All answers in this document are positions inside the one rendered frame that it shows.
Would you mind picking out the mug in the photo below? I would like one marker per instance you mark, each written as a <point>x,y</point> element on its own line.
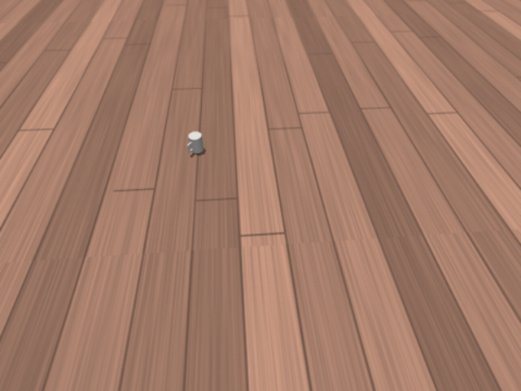
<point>196,142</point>

